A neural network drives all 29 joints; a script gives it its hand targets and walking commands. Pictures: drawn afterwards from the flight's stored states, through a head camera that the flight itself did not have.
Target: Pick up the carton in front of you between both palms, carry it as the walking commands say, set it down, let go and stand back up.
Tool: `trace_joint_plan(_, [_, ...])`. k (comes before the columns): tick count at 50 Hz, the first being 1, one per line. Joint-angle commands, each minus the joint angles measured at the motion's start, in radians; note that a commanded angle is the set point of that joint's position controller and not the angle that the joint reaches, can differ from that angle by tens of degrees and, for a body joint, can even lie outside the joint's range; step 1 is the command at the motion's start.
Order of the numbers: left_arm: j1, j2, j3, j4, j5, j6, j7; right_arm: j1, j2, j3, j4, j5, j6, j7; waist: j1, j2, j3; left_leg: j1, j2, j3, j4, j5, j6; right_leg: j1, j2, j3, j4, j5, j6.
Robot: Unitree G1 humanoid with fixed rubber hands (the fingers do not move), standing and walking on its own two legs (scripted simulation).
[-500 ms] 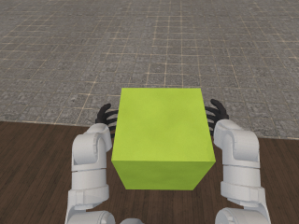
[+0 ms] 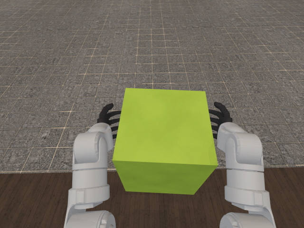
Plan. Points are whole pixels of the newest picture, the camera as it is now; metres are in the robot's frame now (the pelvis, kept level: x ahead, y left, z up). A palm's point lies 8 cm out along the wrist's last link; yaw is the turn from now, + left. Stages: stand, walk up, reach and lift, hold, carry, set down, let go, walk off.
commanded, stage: carry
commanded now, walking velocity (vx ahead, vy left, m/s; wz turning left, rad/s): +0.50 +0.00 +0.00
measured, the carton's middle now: (162, 145) +0.33 -0.01 +0.02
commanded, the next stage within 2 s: none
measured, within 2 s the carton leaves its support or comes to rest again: neither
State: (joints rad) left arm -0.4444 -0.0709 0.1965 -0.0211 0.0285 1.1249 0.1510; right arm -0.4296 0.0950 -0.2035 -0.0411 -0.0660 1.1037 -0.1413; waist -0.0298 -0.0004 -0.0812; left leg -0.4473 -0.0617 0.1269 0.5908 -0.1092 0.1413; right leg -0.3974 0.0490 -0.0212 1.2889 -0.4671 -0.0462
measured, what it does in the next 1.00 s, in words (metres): goes down: right foot 0.04 m lower, then left foot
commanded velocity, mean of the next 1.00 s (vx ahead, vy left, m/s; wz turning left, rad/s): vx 0.50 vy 0.00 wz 0.00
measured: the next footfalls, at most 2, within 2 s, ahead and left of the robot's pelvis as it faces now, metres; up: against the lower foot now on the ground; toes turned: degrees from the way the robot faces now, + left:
right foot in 0.44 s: +0.43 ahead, -0.06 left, -0.04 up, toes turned -1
left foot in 0.98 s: +0.78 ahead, +0.06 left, -0.06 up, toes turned +5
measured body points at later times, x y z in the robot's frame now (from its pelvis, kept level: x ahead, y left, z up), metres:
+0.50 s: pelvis +0.31 -0.02 -0.04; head +0.31 -0.03 +0.41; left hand +0.64 +0.14 +0.07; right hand +0.66 -0.16 +0.07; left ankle +0.11 +0.05 -0.65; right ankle +0.39 -0.06 -0.76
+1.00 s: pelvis +0.62 +0.00 -0.06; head +0.62 +0.00 +0.39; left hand +0.96 +0.17 +0.06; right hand +0.97 -0.14 +0.06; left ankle +0.74 +0.06 -0.79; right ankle +0.41 -0.06 -0.74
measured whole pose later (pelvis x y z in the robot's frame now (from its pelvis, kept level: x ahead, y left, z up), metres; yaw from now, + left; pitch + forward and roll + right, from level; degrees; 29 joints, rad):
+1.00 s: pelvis +0.62 +0.00 -0.06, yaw +0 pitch +4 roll +0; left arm -0.45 -0.06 0.18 -0.09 0.01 1.11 0.15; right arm -0.44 0.10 -0.20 -0.12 -0.07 1.10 -0.13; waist 0.04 -0.01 -0.11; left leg -0.48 -0.04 0.15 0.47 -0.05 0.10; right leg -0.07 0.06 -0.08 0.75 -0.46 -0.06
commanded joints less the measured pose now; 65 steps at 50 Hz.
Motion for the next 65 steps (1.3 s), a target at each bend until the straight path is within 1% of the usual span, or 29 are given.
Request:
trace_joint_plan(1, [-0.624, -0.887, -0.604, -0.125, -0.222, -0.04, -0.089, -0.68, 0.903, 0.689, -0.124, 0.354, -0.022, 0.119, 0.011, 0.036, -0.321, 0.396, 0.326, -0.477, -0.244, 0.085, 0.091, -0.249, -0.087, 0.052, -0.059, 0.067, 0.002])
trace_joint_plan(3, [-0.594, -0.9, -0.613, -0.112, -0.198, -0.057, -0.092, -0.687, 0.925, 0.715, -0.121, 0.377, -0.041, 0.132, 0.012, 0.052, -0.329, 0.377, 0.309, -0.423, -0.25, 0.146, 0.08, -0.242, -0.095, 0.029, -0.133, 0.107, 0.018])
trace_joint_plan(8, [-0.533, -0.871, -0.649, -0.13, -0.186, -0.076, -0.092, -0.587, 0.887, 0.712, -0.106, 0.358, -0.056, 0.134, -0.023, 0.087, -0.334, 0.547, 0.269, -0.3, -0.182, 0.547, 0.04, -0.387, -0.1, -0.014, -0.302, 0.271, 0.031])
trace_joint_plan(12, [-0.558, -0.836, -0.675, -0.18, -0.213, -0.065, -0.089, -0.554, 0.833, 0.697, -0.125, 0.343, -0.045, 0.126, -0.039, 0.093, -0.284, 0.576, 0.2, -0.218, -0.168, 0.641, 0.007, -0.373, -0.063, -0.064, -0.506, 0.439, 0.016])
trace_joint_plan(16, [-0.529, -0.779, -0.657, -0.167, -0.214, -0.033, -0.085, -0.489, 0.769, 0.665, -0.092, 0.312, -0.02, 0.113, -0.068, 0.107, -0.241, 0.605, 0.16, -0.17, -0.132, 0.618, -0.004, -0.275, -0.019, -0.118, -0.761, 0.598, -0.009])
trace_joint_plan(18, [-0.515, -0.751, -0.63, -0.149, -0.204, -0.019, -0.084, -0.488, 0.756, 0.655, -0.075, 0.305, -0.008, 0.108, -0.041, 0.12, -0.234, 0.559, 0.166, -0.15, -0.073, 0.637, -0.019, -0.129, -0.002, -0.125, -0.852, 0.656, -0.034])
trace_joint_plan(20, [-0.48, -0.726, -0.594, -0.115, -0.187, -0.012, -0.08, -0.507, 0.758, 0.65, -0.062, 0.303, 0.002, 0.104, 0.037, 0.107, -0.292, 0.494, 0.161, -0.097, 0.147, 0.663, -0.058, 0.12, 0.01, -0.141, -0.912, 0.654, -0.046])
trace_joint_plan(21, [-0.47, -0.72, -0.577, -0.103, -0.175, -0.01, -0.079, -0.528, 0.755, 0.645, -0.055, 0.304, 0.005, 0.102, 0.082, 0.051, -0.333, 0.367, 0.134, -0.062, 0.335, 0.482, -0.078, 0.302, -0.047, -0.09, -0.911, 0.687, -0.044])
trace_joint_plan(22, [-0.445, -0.7, -0.553, -0.082, -0.163, -0.007, -0.08, -0.553, 0.75, 0.643, -0.049, 0.302, 0.01, 0.098, 0.087, -0.068, -0.386, 0.151, 0.081, -0.035, 0.521, -0.005, -0.084, 0.507, -0.217, 0.096, -0.741, 0.996, -0.036])
trace_joint_plan(23, [-0.478, -0.672, -0.532, -0.064, -0.152, -0.005, -0.072, -0.542, 0.772, 0.629, -0.018, 0.302, 0.02, 0.095, 0.088, -0.282, -0.428, -0.149, -0.052, -0.089, 0.789, -0.485, -0.132, 0.721, -0.424, 0.466, -0.713, 1.198, -0.201])
trace_joint_plan(24, [-0.477, -0.699, -0.54, -0.051, -0.167, -0.002, -0.071, -0.55, 0.775, 0.622, -0.031, 0.299, 0.019, 0.089, 0.123, -0.261, -0.486, -0.336, -0.034, -0.164, 0.961, -0.493, -0.122, 0.796, -0.48, 0.616, -0.769, 0.796, -0.335])
trace_joint_plan(25, [-0.491, -0.772, -0.575, -0.075, -0.203, -0.012, -0.08, -0.571, 0.793, 0.62, -0.061, 0.292, 0.016, 0.087, 0.113, -0.168, -0.442, -0.374, 0.025, -0.183, 0.922, -0.428, -0.09, 0.676, -0.407, 0.61, -0.845, 0.496, -0.304])
trace_joint_plan(26, [-0.573, -0.84, -0.617, -0.122, -0.248, -0.022, -0.096, -0.603, 0.828, 0.617, -0.071, 0.285, 0.007, 0.087, 0.089, -0.059, -0.379, -0.326, 0.054, -0.176, 0.828, -0.356, -0.081, 0.526, -0.356, 0.52, -0.889, 0.41, -0.247])
trace_joint_plan(28, [-0.71, -0.936, -0.689, -0.166, -0.322, -0.045, -0.123, -0.615, 0.881, 0.606, -0.068, 0.254, -0.016, 0.089, 0.054, -0.005, -0.318, -0.216, 0.094, -0.168, 0.673, -0.29, -0.086, 0.323, -0.317, 0.4, -0.948, 0.381, -0.182])
trace_joint_plan(30, [-0.723, -0.963, -0.713, -0.169, -0.348, -0.07, -0.139, -0.583, 0.9, 0.624, -0.058, 0.235, -0.037, 0.092, 0.052, -0.047, -0.313, -0.185, 0.101, -0.142, 0.586, -0.247, -0.101, 0.282, -0.293, 0.33, -0.967, 0.443, -0.158])
trace_joint_plan(35, [-0.593, -0.923, -0.71, -0.138, -0.323, -0.087, -0.148, -0.506, 0.882, 0.667, -0.068, 0.225, -0.067, 0.093, 0.086, -0.085, -0.344, -0.342, 0.114, -0.098, 0.409, -0.083, -0.121, 0.497, -0.26, 0.205, -0.884, 0.931, -0.122])
trace_joint_plan(44, [-0.509, -0.776, -0.66, -0.157, -0.284, -0.05, -0.116, -0.499, 0.755, 0.667, -0.131, 0.242, -0.02, 0.072, 0.136, -0.101, -0.229, -0.284, 0.021, 0.03, -0.035, 0.188, -0.089, 0.597, -0.163, 0.086, -0.838, 1.043, -0.092])
trace_joint_plan(46, [-0.505, -0.757, -0.645, -0.144, -0.279, -0.036, -0.109, -0.484, 0.727, 0.642, -0.118, 0.233, -0.001, 0.069, 0.106, -0.13, -0.229, -0.077, -0.007, 0.044, -0.146, 0.24, -0.058, 0.52, -0.168, 0.052, -0.791, 1.129, -0.068])
trace_joint_plan(47, [-0.51, -0.754, -0.643, -0.141, -0.279, -0.029, -0.108, -0.479, 0.711, 0.623, -0.108, 0.228, 0.005, 0.067, 0.065, -0.147, -0.264, 0.065, -0.018, 0.051, -0.166, 0.238, -0.051, 0.486, -0.175, 0.037, -0.708, 1.181, -0.048])
trace_joint_plan(48, [-0.534, -0.752, -0.645, -0.139, -0.28, -0.023, -0.107, -0.47, 0.7, 0.604, -0.099, 0.219, 0.009, 0.065, 0.002, -0.117, -0.316, 0.239, 0.001, 0.044, -0.219, 0.282, -0.047, 0.434, -0.163, -0.018, -0.549, 1.133, -0.017])
trace_joint_plan(49, [-0.56, -0.751, -0.647, -0.14, -0.278, -0.019, -0.105, -0.453, 0.685, 0.587, -0.094, 0.21, 0.013, 0.064, -0.032, -0.038, -0.38, 0.462, 0.11, -0.067, -0.171, 0.371, -0.052, 0.27, -0.132, -0.05, -0.337, 0.814, 0.009])
trace_joint_plan(50, [-0.567, -0.764, -0.647, -0.123, -0.275, -0.009, -0.102, -0.456, 0.661, 0.567, -0.078, 0.202, 0.018, 0.061, -0.006, 0.166, -0.44, 0.72, 0.379, -0.373, 0.004, 0.759, 0.032, -0.017, -0.046, -0.059, -0.141, 0.113, 0.04])
trace_joint_plan(51, [-0.545, -0.755, -0.634, -0.111, -0.272, -0.002, -0.097, -0.45, 0.666, 0.568, -0.049, 0.212, 0.022, 0.058, -0.058, 0.272, -0.501, 0.848, 0.467, -0.659, -0.096, 0.491, 0.198, -0.259, 0.049, 0.004, 0.122, -0.12, 0.063])
trace_joint_plan(52, [-0.562, -0.773, -0.62, -0.117, -0.266, -0.002, -0.09, -0.454, 0.712, 0.592, -0.049, 0.24, 0.021, 0.065, -0.045, 0.198, -0.468, 0.793, 0.43, -0.676, -0.167, 0.201, 0.196, -0.357, -0.002, 0.055, 0.159, -0.058, 0.027])
trace_joint_plan(53, [-0.59, -0.803, -0.606, -0.126, -0.254, -0.006, -0.087, -0.517, 0.773, 0.622, -0.076, 0.273, 0.013, 0.078, -0.033, 0.116, -0.426, 0.696, 0.38, -0.607, -0.207, 0.079, 0.152, -0.363, -0.037, 0.059, 0.111, 0.012, 0.005])
trace_joint_plan(54, [-0.608, -0.835, -0.598, -0.131, -0.241, -0.014, -0.087, -0.59, 0.831, 0.653, -0.109, 0.309, 0.005, 0.093, -0.015, 0.052, -0.369, 0.588, 0.362, -0.543, -0.236, 0.082, 0.119, -0.337, -0.066, 0.056, 0.049, 0.059, 0.003])
trace_joint_plan(55, [-0.612, -0.858, -0.595, -0.132, -0.229, -0.023, -0.089, -0.65, 0.875, 0.68, -0.131, 0.341, -0.005, 0.106, -0.004, 0.036, -0.346, 0.502, 0.345, -0.498, -0.261, 0.058, 0.101, -0.295, -0.084, 0.051, -0.005, 0.083, 0.006])
trace_joint_plan(58, [-0.589, -0.887, -0.606, -0.121, -0.194, -0.048, -0.095, -0.699, 0.927, 0.724, -0.137, 0.387, -0.032, 0.13, 0.007, 0.055, -0.346, 0.423, 0.31, -0.395, -0.293, 0.068, 0.078, -0.261, -0.108, 0.019, -0.096, 0.143, 0.03])
trace_joint_plan(65, [-0.569, -0.843, -0.66, -0.168, -0.202, -0.055, -0.092, -0.594, 0.853, 0.701, -0.127, 0.356, -0.036, 0.128, -0.02, 0.094, -0.295, 0.604, 0.262, -0.235, -0.284, 0.458, 0.022, -0.396, -0.116, -0.058, -0.39, 0.312, 0.057])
